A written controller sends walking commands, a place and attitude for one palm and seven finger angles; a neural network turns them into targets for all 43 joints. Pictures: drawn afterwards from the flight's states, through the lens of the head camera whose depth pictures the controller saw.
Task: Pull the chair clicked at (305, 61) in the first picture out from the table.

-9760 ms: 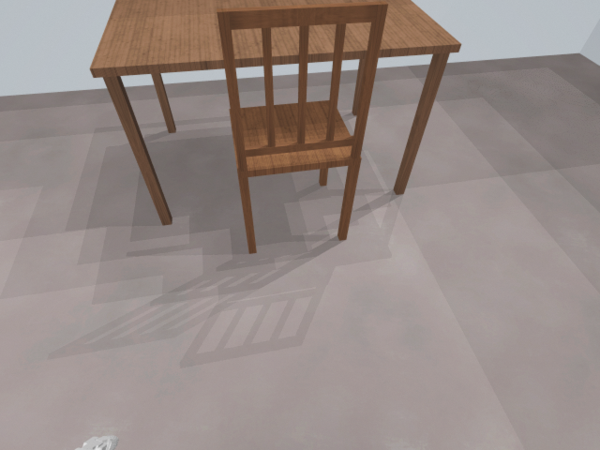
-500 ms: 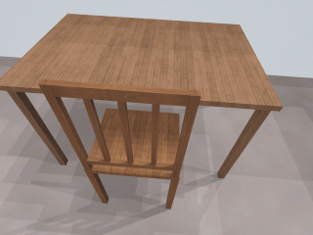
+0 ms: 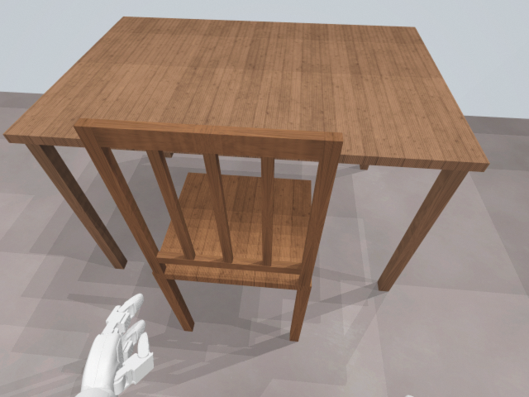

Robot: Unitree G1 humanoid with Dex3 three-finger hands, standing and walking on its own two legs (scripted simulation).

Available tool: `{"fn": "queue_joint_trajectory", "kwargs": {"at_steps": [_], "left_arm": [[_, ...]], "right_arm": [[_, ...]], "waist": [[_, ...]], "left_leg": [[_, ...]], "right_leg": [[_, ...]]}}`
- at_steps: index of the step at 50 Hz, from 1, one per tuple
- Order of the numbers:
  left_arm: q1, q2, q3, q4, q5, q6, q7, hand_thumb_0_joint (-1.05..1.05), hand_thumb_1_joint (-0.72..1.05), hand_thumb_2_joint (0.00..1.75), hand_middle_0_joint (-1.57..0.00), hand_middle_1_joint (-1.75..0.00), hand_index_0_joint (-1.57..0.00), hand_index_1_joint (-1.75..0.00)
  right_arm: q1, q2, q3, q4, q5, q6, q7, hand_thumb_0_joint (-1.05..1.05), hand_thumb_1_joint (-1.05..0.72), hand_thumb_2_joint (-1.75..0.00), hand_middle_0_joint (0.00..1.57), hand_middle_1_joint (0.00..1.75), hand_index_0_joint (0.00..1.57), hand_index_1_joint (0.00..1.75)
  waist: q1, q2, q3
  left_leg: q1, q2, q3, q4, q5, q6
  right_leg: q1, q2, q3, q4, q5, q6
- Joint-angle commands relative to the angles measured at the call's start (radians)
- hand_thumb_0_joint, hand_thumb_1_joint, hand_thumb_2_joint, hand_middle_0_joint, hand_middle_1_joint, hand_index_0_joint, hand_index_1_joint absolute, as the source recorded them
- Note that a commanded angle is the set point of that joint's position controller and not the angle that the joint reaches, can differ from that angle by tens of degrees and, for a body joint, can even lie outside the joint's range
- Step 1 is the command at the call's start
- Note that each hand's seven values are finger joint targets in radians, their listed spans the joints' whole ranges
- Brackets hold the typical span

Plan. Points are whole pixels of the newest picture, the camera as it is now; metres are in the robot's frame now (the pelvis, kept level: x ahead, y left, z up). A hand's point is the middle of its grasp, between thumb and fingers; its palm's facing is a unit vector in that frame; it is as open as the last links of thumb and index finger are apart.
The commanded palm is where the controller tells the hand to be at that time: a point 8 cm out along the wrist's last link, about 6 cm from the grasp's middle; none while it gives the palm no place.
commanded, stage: raise the hand toward the chair's back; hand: left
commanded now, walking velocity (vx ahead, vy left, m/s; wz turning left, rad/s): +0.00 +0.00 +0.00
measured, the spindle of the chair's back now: (221, 216) +0.46 +0.11 -0.05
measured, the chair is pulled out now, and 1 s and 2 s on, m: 0.00 0.00 0.00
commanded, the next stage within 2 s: aim the fingers beside a spindle in 1.92 s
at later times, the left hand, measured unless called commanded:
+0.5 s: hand (168, 358) +0.19 +0.16 -0.05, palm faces -0.07 -1.00 -0.04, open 11.5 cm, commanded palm +0.17 +0.22 -0.05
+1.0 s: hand (154, 341) +0.21 +0.18 -0.04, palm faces -0.05 -1.00 -0.03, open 15.7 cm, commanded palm +0.19 +0.24 -0.03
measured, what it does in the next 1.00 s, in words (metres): lowers itself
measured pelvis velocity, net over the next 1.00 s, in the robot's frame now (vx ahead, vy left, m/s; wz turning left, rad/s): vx -0.01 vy -0.01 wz -0.02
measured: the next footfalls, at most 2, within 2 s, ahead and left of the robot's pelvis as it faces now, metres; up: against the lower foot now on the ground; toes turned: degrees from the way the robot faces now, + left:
none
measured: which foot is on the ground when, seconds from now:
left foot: down 0.00-1.00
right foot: down 0.00-1.00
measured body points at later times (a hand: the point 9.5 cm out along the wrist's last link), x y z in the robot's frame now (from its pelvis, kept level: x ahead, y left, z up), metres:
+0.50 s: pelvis -0.03 -0.03 -0.09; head +0.05 -0.02 +0.35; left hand +0.19 +0.21 -0.04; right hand +0.18 -0.23 -0.17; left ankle +0.02 +0.10 -0.73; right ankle -0.01 -0.12 -0.73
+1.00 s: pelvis -0.01 -0.01 -0.07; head +0.06 +0.01 +0.37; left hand +0.21 +0.24 -0.03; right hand +0.18 -0.25 -0.14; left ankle +0.02 +0.10 -0.73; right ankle -0.01 -0.12 -0.73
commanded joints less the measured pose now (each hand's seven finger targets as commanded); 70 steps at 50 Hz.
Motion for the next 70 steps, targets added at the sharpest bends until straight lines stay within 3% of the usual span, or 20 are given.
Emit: {"fn": "queue_joint_trajectory", "kwargs": {"at_steps": [1, 2, 3, 4, 5, 7, 8, 10, 11, 13, 18, 20, 23, 25, 27, 30, 35, 40, 51, 70], "left_arm": [[0.124, -0.055, 0.022, 0.032, -0.077, -0.303, -0.197, 0.00, 0.67, 0.80, -0.18, -0.26, -0.18, -0.26], [0.186, -0.010, 0.082, 0.053, -0.091, -0.380, -0.263, 0.00, 0.64, 0.79, -0.17, -0.26, -0.17, -0.26], [0.171, 0.010, 0.095, 0.001, -0.105, -0.459, -0.331, 0.00, 0.62, 0.78, -0.17, -0.26, -0.17, -0.26], [0.113, 0.059, 0.125, -0.020, -0.105, -0.519, -0.383, 0.00, 0.60, 0.77, -0.17, -0.25, -0.17, -0.25], [0.123, 0.109, 0.192, -0.011, -0.105, -0.533, -0.397, 0.00, 0.57, 0.76, -0.17, -0.25, -0.17, -0.25], [0.063, 0.148, 0.228, -0.083, -0.119, -0.480, -0.398, 0.00, 0.53, 0.74, -0.16, -0.24, -0.16, -0.24], [0.020, 0.122, 0.191, -0.180, -0.139, -0.448, -0.392, 0.00, 0.50, 0.73, -0.16, -0.24, -0.16, -0.24], [-0.054, 0.147, 0.200, -0.334, -0.152, -0.411, -0.351, 0.00, 0.46, 0.71, -0.16, -0.23, -0.16, -0.23], [-0.096, 0.161, 0.195, -0.442, -0.149, -0.411, -0.326, 0.00, 0.43, 0.70, -0.15, -0.23, -0.15, -0.23], [-0.128, 0.179, 0.182, -0.589, -0.126, -0.414, -0.285, 0.00, 0.39, 0.68, -0.15, -0.22, -0.15, -0.22], [-0.200, 0.140, 0.108, -0.482, -0.115, -0.403, -0.337, 0.00, 0.27, 0.63, -0.14, -0.20, -0.14, -0.20], [-0.169, 0.153, 0.130, -0.412, -0.133, -0.366, -0.381, 0.00, 0.22, 0.61, -0.13, -0.19, -0.13, -0.19], [-0.086, 0.166, 0.184, -0.363, -0.161, -0.291, -0.414, 0.00, 0.15, 0.58, -0.13, -0.18, -0.13, -0.18], [-0.025, 0.184, 0.239, -0.384, -0.176, -0.262, -0.408, 0.00, 0.11, 0.56, -0.12, -0.18, -0.12, -0.18], [0.016, 0.194, 0.279, -0.363, -0.177, -0.244, -0.382, 0.00, 0.06, 0.54, -0.12, -0.17, -0.12, -0.17], [-0.001, 0.166, 0.260, -0.377, -0.175, -0.271, -0.350, 0.00, -0.01, 0.51, -0.11, -0.16, -0.11, -0.16], [-0.017, 0.152, 0.225, -0.366, -0.157, -0.332, -0.345, 0.00, -0.13, 0.46, -0.10, -0.14, -0.10, -0.14], [-0.028, 0.170, 0.221, -0.401, -0.158, -0.352, -0.349, 0.00, -0.24, 0.41, -0.09, -0.12, -0.09, -0.12], [-0.094, 0.184, 0.209, -0.393, -0.141, -0.320, -0.332, 0.00, -0.50, 0.30, -0.06, -0.08, -0.06, -0.08], [-0.203, 0.231, 0.258, -0.326, -0.161, -0.291, -0.363, 0.00, -0.50, 0.30, -0.06, -0.08, -0.06, -0.08]], "right_arm": [[-0.164, -0.161, -0.079, -0.270, -0.013, -0.100, 0.034, 0.00, -0.90, -0.90, 0.20, 0.30, 0.20, 0.30], [-0.170, -0.156, -0.086, -0.296, -0.003, -0.102, 0.054, 0.00, -0.90, -0.90, 0.20, 0.30, 0.20, 0.30], [-0.192, -0.157, -0.089, -0.332, -0.005, -0.105, 0.069, 0.00, -0.90, -0.90, 0.20, 0.30, 0.20, 0.30], [-0.211, -0.159, -0.094, -0.362, -0.004, -0.102, 0.078, 0.00, -0.90, -0.90, 0.20, 0.30, 0.20, 0.30], [-0.223, -0.160, -0.105, -0.397, -0.002, -0.093, 0.080, 0.00, -0.90, -0.90, 0.20, 0.30, 0.20, 0.30], [-0.246, -0.161, -0.105, -0.464, 0.013, -0.062, 0.071, 0.00, -0.90, -0.90, 0.20, 0.30, 0.20, 0.30], [-0.273, -0.161, -0.098, -0.518, 0.021, -0.051, 0.061, 0.00, -0.90, -0.90, 0.20, 0.30, 0.20, 0.30], [-0.255, -0.145, -0.093, -0.543, 0.030, -0.043, 0.035, 0.00, -0.90, -0.90, 0.20, 0.30, 0.20, 0.30], [-0.232, -0.138, -0.092, -0.545, 0.029, -0.044, 0.022, 0.00, -0.90, -0.90, 0.20, 0.30, 0.20, 0.30], [-0.181, -0.128, -0.087, -0.528, 0.021, -0.037, 0.000, 0.00, -0.90, -0.90, 0.20, 0.30, 0.20, 0.30], [-0.157, -0.123, -0.055, -0.425, 0.022, -0.061, -0.040, 0.00, -0.90, -0.90, 0.20, 0.30, 0.20, 0.30], [-0.159, -0.126, -0.054, -0.404, 0.026, -0.073, -0.050, 0.00, -0.90, -0.90, 0.20, 0.30, 0.20, 0.30], [-0.176, -0.119, -0.058, -0.399, 0.030, -0.074, -0.052, 0.00, -0.90, -0.90, 0.20, 0.30, 0.20, 0.30], [-0.193, -0.106, -0.065, -0.406, 0.028, -0.066, -0.048, 0.00, -0.90, -0.90, 0.20, 0.30, 0.20, 0.30], [-0.206, -0.092, -0.070, -0.401, 0.025, -0.055, -0.040, 0.00, -0.90, -0.90, 0.20, 0.30, 0.20, 0.30], [-0.196, -0.084, -0.072, -0.396, 0.022, -0.047, -0.034, 0.00, -0.90, -0.90, 0.20, 0.30, 0.20, 0.30], [-0.176, -0.100, -0.077, -0.389, 0.023, -0.048, -0.031, 0.00, -0.90, -0.90, 0.20, 0.30, 0.20, 0.30], [-0.156, -0.119, -0.081, -0.394, 0.027, -0.049, -0.035, 0.00, -0.90, -0.90, 0.20, 0.30, 0.20, 0.30], [-0.150, -0.132, -0.062, -0.420, 0.027, -0.022, -0.037, 0.00, -0.90, -0.90, 0.20, 0.30, 0.20, 0.30], [-0.130, -0.154, -0.046, -0.415, 0.025, -0.025, -0.037, 0.00, -0.90, -0.90, 0.20, 0.30, 0.20, 0.30]], "waist": [[0.045, -0.254, -0.042], [0.086, -0.112, -0.106], [0.096, -0.008, -0.168], [0.087, -0.018, -0.191], [0.103, -0.044, -0.227], [0.112, -0.038, -0.231], [0.099, -0.017, -0.241], [0.078, 0.013, -0.272], [0.064, 0.062, -0.294], [0.029, 0.085, -0.360], [-0.047, 0.042, -0.276], [-0.039, 0.025, -0.296], [0.002, 0.007, -0.366], [0.037, -0.009, -0.437], [0.052, -0.019, -0.442], [0.035, -0.062, -0.389], [0.018, -0.015, -0.344], [0.015, 0.029, -0.376], [0.002, 0.062, -0.327], [-0.001, 0.058, -0.329]], "left_leg": [[-0.238, 0.017, -0.065, 0.134, -0.111, -0.035], [-0.249, 0.007, -0.045, 0.182, -0.076, -0.045], [-0.277, 0.003, -0.032, 0.242, -0.058, -0.052], [-0.333, 0.005, -0.027, 0.304, -0.066, -0.046], [-0.392, 0.002, -0.013, 0.346, -0.104, -0.036], [-0.475, -0.007, -0.011, 0.368, -0.206, -0.025], [-0.489, -0.011, -0.006, 0.375, -0.269, -0.019], [-0.493, -0.004, -0.015, 0.393, -0.318, -0.010], [-0.468, 0.002, -0.020, 0.412, -0.284, -0.004], [-0.414, 0.018, -0.034, 0.449, -0.188, 0.008], [-0.456, 0.036, -0.056, 0.516, -0.120, 0.014], [-0.472, 0.034, -0.058, 0.519, -0.115, 0.013], [-0.452, 0.027, -0.058, 0.497, -0.046, 0.012], [-0.424, 0.025, -0.059, 0.476, 0.034, 0.010], [-0.420, 0.025, -0.059, 0.464, 0.071, 0.006], [-0.428, 0.028, -0.061, 0.447, 0.066, 0.003], [-0.408, 0.031, -0.055, 0.434, 0.051, 0.003], [-0.345, 0.033, -0.059, 0.414, 0.058, 0.003], [-0.292, 0.040, -0.080, 0.357, 0.010, -0.003], [-0.249, 0.044, -0.096, 0.311, 0.009, -0.011]], "right_leg": [[-0.380, 0.044, -0.025, 0.101, -0.135, -0.033], [-0.371, 0.041, -0.004, 0.169, -0.099, -0.053], [-0.400, 0.031, 0.008, 0.244, -0.070, -0.062], [-0.452, 0.030, 0.021, 0.305, -0.069, -0.063], [-0.475, 0.028, 0.038, 0.337, -0.117, -0.059], [-0.504, 0.032, 0.067, 0.348, -0.229, -0.054], [-0.521, 0.029, 0.086, 0.332, -0.303, -0.047], [-0.520, 0.026, 0.139, 0.286, -0.393, -0.044], [-0.512, 0.028, 0.153, 0.283, -0.363, -0.047], [-0.503, 0.042, 0.145, 0.303, -0.246, -0.045], [-0.553, 0.055, 0.114, 0.322, -0.153, -0.032], [-0.533, 0.052, 0.114, 0.313, -0.152, -0.029], [-0.446, 0.043, 0.108, 0.309, -0.064, -0.023], [-0.367, 0.037, 0.100, 0.324, 0.045, -0.019], [-0.334, 0.036, 0.092, 0.330, 0.109, -0.015], [-0.355, 0.035, 0.083, 0.328, 0.117, -0.011], [-0.407, 0.036, 0.066, 0.332, 0.074, -0.021], [-0.424, 0.041, 0.041, 0.337, 0.061, -0.027], [-0.454, 0.050, 0.011, 0.312, -0.002, -0.031], [-0.428, 0.053, 0.003, 0.276, -0.010, -0.030]]}}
